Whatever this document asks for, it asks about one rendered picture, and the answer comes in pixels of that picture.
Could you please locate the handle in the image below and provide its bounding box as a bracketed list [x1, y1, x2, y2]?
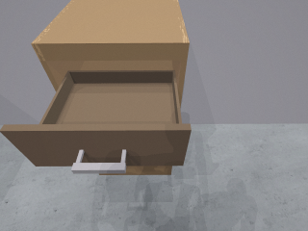
[71, 149, 127, 174]

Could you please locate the cabinet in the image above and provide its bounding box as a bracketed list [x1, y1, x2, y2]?
[31, 0, 190, 175]

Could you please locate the drawer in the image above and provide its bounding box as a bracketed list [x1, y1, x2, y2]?
[0, 70, 192, 167]

